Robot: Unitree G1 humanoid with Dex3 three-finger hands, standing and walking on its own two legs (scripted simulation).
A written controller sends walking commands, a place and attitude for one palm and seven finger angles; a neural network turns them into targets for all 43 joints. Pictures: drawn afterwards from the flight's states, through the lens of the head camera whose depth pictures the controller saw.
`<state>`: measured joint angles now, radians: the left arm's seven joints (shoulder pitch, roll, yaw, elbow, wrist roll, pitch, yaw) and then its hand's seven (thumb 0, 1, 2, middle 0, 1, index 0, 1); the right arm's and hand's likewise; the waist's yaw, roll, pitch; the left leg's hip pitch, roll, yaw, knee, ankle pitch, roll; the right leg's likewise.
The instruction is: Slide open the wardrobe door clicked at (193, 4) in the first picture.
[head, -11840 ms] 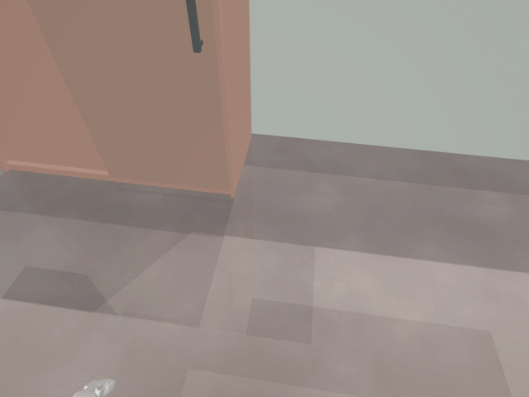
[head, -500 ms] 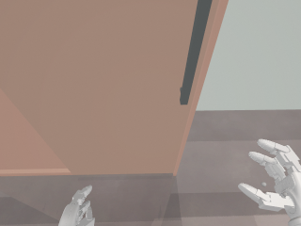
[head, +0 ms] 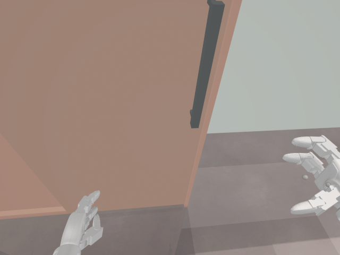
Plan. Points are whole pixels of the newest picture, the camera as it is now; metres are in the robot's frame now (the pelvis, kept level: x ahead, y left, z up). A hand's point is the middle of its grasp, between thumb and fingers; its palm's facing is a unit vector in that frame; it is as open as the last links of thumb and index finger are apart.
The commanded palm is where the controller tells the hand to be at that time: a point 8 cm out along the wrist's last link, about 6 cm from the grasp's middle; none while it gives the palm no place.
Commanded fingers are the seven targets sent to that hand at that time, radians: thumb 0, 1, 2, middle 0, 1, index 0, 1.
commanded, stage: raise the hand with hooked fingers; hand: right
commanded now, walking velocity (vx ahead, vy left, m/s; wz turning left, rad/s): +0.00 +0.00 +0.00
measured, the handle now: (201, 73) +0.50 -0.06 +0.19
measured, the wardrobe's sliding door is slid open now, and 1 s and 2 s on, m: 0.00 0.00 0.00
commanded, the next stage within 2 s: move the hooked fingers beside the handle in 0.72 s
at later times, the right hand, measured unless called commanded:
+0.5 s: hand (305, 153) +0.28 -0.25 +0.16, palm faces -0.03 +1.00 -0.08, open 13.9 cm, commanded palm +0.25 -0.30 +0.17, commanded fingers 0.00 0.50 -0.30 0.30 1.20 0.30 1.20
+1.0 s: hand (303, 151) +0.29 -0.25 +0.16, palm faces -0.03 +1.00 -0.07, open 14.0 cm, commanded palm +0.27 -0.29 +0.17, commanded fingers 0.00 0.50 -0.30 0.30 1.20 0.30 1.20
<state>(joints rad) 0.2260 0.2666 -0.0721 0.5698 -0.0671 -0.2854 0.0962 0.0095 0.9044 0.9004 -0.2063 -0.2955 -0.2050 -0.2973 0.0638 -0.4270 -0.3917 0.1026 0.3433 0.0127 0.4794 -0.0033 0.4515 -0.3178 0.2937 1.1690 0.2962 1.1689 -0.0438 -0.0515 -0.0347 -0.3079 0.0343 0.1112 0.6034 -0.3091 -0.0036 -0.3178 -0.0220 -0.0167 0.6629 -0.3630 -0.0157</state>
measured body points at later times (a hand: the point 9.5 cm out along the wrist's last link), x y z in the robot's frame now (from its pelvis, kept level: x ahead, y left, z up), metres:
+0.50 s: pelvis +0.01 +0.02 +0.01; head +0.00 +0.03 +0.46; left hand +0.17 +0.27 -0.06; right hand +0.28 -0.30 +0.17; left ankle +0.00 +0.12 -0.73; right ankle -0.01 -0.11 -0.73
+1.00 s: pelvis +0.00 +0.01 +0.01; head +0.00 +0.02 +0.46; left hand +0.18 +0.24 -0.06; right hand +0.29 -0.31 +0.17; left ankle +0.00 +0.12 -0.73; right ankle -0.01 -0.11 -0.73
